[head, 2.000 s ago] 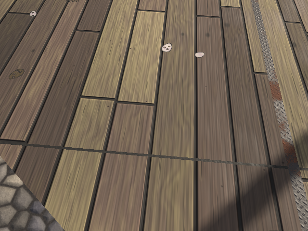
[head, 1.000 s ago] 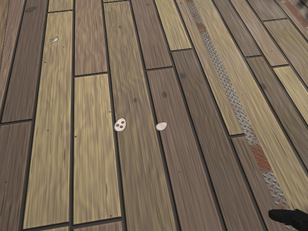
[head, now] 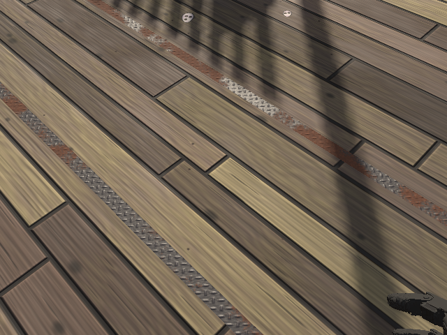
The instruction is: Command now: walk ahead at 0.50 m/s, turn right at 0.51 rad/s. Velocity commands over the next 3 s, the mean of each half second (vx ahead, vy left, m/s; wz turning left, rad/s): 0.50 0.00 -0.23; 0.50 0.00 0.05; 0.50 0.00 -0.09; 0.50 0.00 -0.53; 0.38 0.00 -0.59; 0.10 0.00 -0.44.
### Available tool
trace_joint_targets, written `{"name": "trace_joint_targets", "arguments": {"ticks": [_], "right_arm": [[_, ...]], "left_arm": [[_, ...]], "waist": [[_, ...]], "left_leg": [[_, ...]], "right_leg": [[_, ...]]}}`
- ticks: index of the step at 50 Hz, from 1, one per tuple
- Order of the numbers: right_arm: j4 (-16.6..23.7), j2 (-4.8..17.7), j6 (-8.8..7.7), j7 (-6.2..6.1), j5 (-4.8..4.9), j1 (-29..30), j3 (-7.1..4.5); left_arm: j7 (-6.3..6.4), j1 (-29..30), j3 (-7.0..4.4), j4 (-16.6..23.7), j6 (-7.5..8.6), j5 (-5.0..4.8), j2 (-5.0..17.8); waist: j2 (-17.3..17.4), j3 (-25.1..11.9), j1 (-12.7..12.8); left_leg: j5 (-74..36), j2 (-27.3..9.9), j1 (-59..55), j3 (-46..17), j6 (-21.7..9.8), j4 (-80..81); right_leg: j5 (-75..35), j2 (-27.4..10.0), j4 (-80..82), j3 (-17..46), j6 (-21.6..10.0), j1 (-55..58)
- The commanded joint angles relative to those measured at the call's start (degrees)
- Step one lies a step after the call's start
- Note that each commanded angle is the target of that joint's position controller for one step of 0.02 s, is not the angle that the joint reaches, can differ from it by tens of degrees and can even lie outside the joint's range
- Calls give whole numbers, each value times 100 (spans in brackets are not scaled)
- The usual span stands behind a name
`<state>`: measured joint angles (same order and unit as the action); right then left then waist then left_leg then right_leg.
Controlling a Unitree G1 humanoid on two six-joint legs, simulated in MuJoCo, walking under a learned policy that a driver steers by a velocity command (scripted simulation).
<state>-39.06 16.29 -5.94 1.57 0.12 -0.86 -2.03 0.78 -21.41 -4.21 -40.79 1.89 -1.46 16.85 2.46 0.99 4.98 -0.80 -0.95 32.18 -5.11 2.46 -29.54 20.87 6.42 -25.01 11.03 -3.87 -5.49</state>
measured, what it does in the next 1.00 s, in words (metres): walks ahead: left foot, then right foot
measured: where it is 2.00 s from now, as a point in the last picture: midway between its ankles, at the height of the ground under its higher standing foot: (286, 151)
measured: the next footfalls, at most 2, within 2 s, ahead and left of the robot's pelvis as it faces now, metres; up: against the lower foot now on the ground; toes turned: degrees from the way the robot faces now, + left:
left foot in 0.04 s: +0.20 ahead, +0.13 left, +0.00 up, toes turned -5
right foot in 0.54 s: +0.44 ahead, -0.15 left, +0.00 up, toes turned -6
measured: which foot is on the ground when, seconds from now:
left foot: up 0.00-0.02, down 0.04-0.54, up 0.56-1.00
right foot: down 0.00-0.06, up 0.08-0.52, down 0.54-1.00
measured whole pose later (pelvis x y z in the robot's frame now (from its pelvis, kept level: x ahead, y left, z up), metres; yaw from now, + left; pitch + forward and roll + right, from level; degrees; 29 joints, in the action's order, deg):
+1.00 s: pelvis +0.53 -0.05 +0.00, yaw -2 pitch +2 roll -2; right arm -41.9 15.3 -3.4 2.7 1.2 -4.2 -1.5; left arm -0.3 -20.8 -3.2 -48.4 4.3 -0.2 16.5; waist 2.7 0.7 4.5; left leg -2.7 -3.7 36.2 -1.0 -1.5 -33.8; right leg 17.5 3.3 -11.6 -4.9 -1.9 3.8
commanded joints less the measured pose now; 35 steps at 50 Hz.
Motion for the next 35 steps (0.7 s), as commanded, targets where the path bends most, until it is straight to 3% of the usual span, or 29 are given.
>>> {"name": "trace_joint_targets", "arguments": {"ticks": [1, 2, 3, 4, 5, 6, 7, 8, 10, 12, 16, 19, 23, 25, 26, 27, 28, 29, 30, 31, 32, 33, 35], "right_arm": [[310, 750, -156, 6, 18, -175, -288], [191, 883, -185, -22, -49, -697, -366], [129, 1154, -203, -57, -145, -1509, -433], [-174, 1616, -124, -24, -170, -2127, -576], [-164, 1115, -104, 23, 31, -2165, -476], [-116, 782, -76, -1, 50, -1884, -381], [-66, 704, -34, -15, -27, -1584, -330], [-99, 600, -7, -23, -60, -1409, -289], [-144, 451, -28, -42, -92, -1321, -223], [-241, 532, -49, -47, -13, -1413, -237], [-394, 872, 2, -89, 50, -1573, -314], [-529, 967, 59, -92, 103, -1805, -317], [-727, 1057, 161, -96, 155, -2116, -329], [-772, 1152, 228, -125, 167, -2060, -353], [-770, 1131, 249, -143, 178, -2002, -338], [-748, 963, 249, -156, 131, -2017, -268], [-552, 574, 215, -172, -73, -2022, -105], [-472, 168, 97, -147, 27, -2608, 12], [-516, 809, 22, -117, 141, -2189, -135], [-378, 954, -22, -89, 202, -1716, -188], [-379, 861, -21, -109, 148, -1521, -176], [-369, 803, 5, -115, 61, -1451, -191], [-421, 613, 104, -97, 57, -1629, -172]], "left_arm": [[39, 104, -216, 256, 13, 19, 786], [23, 84, -143, 259, 20, 49, 581], [6, 26, -21, 340, 37, 134, 289], [-2, -903, 77, 356, 93, -46, -30], [17, -809, 11, 235, 122, -94, 502], [11, -59, -75, 315, 120, -75, 818], [24, 401, -64, 431, 123, 1, 788], [9, 692, -64, 523, 156, 86, 711], [-47, 594, -43, 508, 171, 71, 507], [-73, 605, 15, 495, 157, 81, 315], [-126, 1303, 144, 660, 212, 125, 103], [-188, 1801, 160, 729, 253, 77, 117], [-274, 2254, 123, 900, 289, 27, 244], [-292, 2019, 59, 859, 309, 42, 381], [-269, 1526, -32, 706, 306, 80, 530], [-217, 693, -171, 471, 294, 110, 804], [-141, -357, -288, 320, 250, 172, 1293], [-186, -420, -311, 242, 225, 162, 1547], [-207, -268, -177, 277, 233, 85, 1005], [-206, 78, -98, 300, 251, 70, 815], [-222, 408, -53, 329, 262, 116, 702], [-243, 646, -19, 338, 273, 153, 574], [-246, 813, -4, 300, 331, 182, 485]], "waist": [[-1006, -204, -444], [-943, -544, -678], [-412, -1322, -999], [1570, -2009, -690], [1173, -1692, -857], [563, -898, -1018], [153, -511, -939], [61, -166, -847], [330, -132, -600], [373, -143, -557], [213, -38, -736], [223, 36, -917], [268, 169, -974], [303, 64, -725], [240, -221, -430], [105, -771, -55], [-814, -1672, 283], [-2179, -2139, -85], [-1385, -1592, 96], [-1116, -916, 29], [-686, -603, -137], [-627, -349, -291], [-787, -321, -546]], "left_leg": [[318, 82, -1069, 189, -273, 285], [302, -18, -1922, 196, -471, 379], [395, -897, -3334, -671, -852, 231], [1690, -2079, -5172, -3372, -1902, 774], [3204, -2197, -5102, -4205, -1889, 1228], [3216, -1949, -4417, -3375, -1640, 1325], [2605, -1709, -3742, -2668, -1493, 1372], [1952, -1496, -3178, -2171, -1491, 1487], [1138, -1192, -2681, -1552, -1428, 1697], [621, -1161, -2538, -1193, -1533, 1857], [125, -1106, -2423, -561, -1527, 2087], [55, -1003, -2374, -195, -1385, 2058], [3, -1279, -2837, -260, -1258, 1833], [-633, -1338, -3005, -205, -1130, 1457], [-1440, -1165, -2941, 10, -1006, 862], [-1652, -873, -2536, 283, -827, -205], [170, -475, -1347, 603, -565, -2168], [3359, 335, 569, 346, -343, -3702], [3294, -12, 1223, -76, -377, -4251], [2718, -250, 1414, 36, -441, -4200], [2235, -461, 1187, 129, -410, -3975], [1933, -587, 987, 135, -354, -3669], [1636, -704, 491, 122, -263, -3402]], "right_leg": [[-1865, -1398, -11, 1220, -636, -205], [-2304, -1123, -639, 1006, -472, -293], [-1647, -800, -2145, 595, -256, -910], [869, 45, -4090, -121, 201, -2959], [1182, -280, -4844, 88, 259, -3769], [667, -481, -5029, 52, 264, -3994], [294, -671, -4917, -182, 263, -3865], [38, -818, -4577, -251, 258, -3791], [-218, -1057, -4049, -396, 249, -3307], [-249, -1124, -3551, -593, 304, -3233], [-1284, -1186, -2105, -816, 399, -3111], [-2018, -1025, -1227, -981, 434, -2680], [-1875, -910, -668, -1013, 267, -2539], [-1637, -793, -378, -1122, 96, -2029], [-1640, -658, -183, -1252, -34, -1253], [-1673, -769, -205, -1136, -222, -13], [-1864, -2057, -336, 370, -647, 1614], [-503, -2919, 464, 2820, -1452, 2757], [233, -2738, 746, 2753, -1282, 2368], [-52, -2532, 831, 1957, -1091, 1705], [-671, -2284, 950, 1413, -1005, 1036], [-1190, -2093, 1115, 1030, -979, 515], [-1756, -1923, 1405, 602, -1001, -37]]}}
Over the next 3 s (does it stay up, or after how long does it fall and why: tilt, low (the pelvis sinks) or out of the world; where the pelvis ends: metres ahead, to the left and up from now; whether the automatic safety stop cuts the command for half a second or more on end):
stays up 1.42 -0.24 -0.01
